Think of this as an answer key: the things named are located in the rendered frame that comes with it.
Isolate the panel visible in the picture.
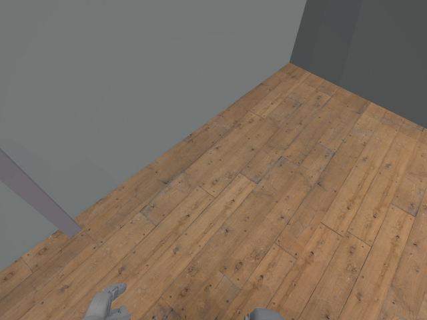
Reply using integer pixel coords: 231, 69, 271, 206
0, 148, 81, 238

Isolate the left robot hand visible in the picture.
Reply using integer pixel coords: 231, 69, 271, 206
83, 283, 131, 320

